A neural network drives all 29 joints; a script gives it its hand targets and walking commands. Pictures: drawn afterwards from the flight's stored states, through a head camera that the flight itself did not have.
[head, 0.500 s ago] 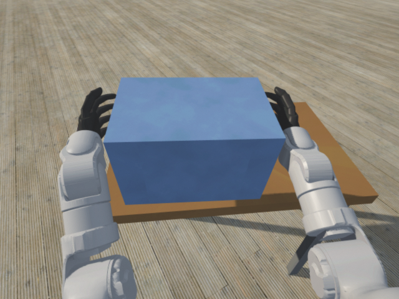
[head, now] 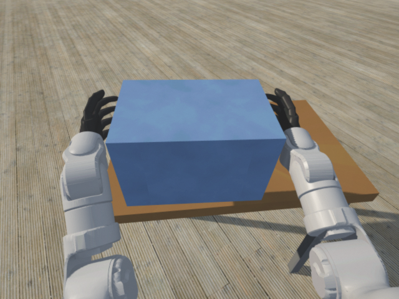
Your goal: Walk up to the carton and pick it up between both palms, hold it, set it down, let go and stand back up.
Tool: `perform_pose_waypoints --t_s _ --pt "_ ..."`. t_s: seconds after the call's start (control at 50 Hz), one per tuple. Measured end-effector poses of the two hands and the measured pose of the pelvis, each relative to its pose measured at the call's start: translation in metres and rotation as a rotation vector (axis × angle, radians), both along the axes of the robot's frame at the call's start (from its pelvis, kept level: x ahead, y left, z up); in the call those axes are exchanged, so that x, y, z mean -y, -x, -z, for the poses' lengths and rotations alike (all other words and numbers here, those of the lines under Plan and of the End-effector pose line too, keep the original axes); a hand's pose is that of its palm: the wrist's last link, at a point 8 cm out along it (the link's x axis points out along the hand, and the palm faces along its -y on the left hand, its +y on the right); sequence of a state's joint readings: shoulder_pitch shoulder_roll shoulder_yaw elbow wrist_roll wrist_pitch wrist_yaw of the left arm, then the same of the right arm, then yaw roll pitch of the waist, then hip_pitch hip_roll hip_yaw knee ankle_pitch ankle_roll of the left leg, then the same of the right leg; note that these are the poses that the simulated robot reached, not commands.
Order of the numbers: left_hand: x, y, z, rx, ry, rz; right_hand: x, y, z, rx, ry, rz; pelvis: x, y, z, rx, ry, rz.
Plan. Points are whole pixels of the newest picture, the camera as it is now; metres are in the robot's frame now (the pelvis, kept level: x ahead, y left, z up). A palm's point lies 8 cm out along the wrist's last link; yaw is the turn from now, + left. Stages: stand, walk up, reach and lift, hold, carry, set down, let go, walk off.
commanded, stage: hold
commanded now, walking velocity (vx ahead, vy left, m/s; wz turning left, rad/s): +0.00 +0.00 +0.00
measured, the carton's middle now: (194, 141) +0.37 +0.00 +0.15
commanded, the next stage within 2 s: none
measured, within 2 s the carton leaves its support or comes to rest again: neither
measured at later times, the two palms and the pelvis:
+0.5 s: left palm (92, 132) +0.36 +0.19 +0.20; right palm (286, 128) +0.36 -0.18 +0.18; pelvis +0.00 +0.00 +0.00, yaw +0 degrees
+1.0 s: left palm (93, 132) +0.36 +0.19 +0.20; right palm (287, 129) +0.36 -0.18 +0.18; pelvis +0.00 +0.00 +0.00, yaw +0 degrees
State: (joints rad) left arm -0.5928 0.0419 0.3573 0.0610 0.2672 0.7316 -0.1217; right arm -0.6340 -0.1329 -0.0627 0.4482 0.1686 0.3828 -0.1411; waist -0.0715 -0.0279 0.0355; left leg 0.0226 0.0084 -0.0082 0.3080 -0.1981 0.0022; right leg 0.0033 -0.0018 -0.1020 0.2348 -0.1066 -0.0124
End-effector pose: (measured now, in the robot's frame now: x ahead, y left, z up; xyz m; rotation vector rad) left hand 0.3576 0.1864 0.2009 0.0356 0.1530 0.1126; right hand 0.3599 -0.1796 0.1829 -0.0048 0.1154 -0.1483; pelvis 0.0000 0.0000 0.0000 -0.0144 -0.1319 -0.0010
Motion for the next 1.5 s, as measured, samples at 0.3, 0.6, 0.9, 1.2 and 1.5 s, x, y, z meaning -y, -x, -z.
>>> perform_pose_waypoints --t_s 0.3,0.6,0.9,1.2,1.5 --pt "-0.004 0.0 -0.003 0.004 -0.002 -0.007 -0.004 -0.002 -0.003 0.005 -0.012 -0.003 0.001 0.001 0.0 -0.004 -0.001 -0.011" --pt "-0.002 0.0 -0.002 0.013 0.001 -0.001 -0.002 0.0 -0.003 0.014 -0.002 0.001 0.0 -0.001 0.0 -0.008 0.0 0.001" --pt "-0.002 0.002 -0.001 0.008 -0.01 -0.002 -0.003 0.001 0.0 0.011 -0.014 0.001 0.0 0.0 0.0 -0.007 0.001 -0.009" --pt "-0.001 0.003 -0.001 0.0 -0.001 -0.001 -0.001 0.004 0.0 0.001 -0.003 0.003 0.0 0.002 0.0 0.001 -0.002 0.0" --pt "-0.001 -0.001 -0.004 0.002 -0.013 -0.004 -0.002 -0.002 0.0 0.005 -0.012 -0.002 0.0 0.0 0.0 -0.005 -0.001 -0.007"
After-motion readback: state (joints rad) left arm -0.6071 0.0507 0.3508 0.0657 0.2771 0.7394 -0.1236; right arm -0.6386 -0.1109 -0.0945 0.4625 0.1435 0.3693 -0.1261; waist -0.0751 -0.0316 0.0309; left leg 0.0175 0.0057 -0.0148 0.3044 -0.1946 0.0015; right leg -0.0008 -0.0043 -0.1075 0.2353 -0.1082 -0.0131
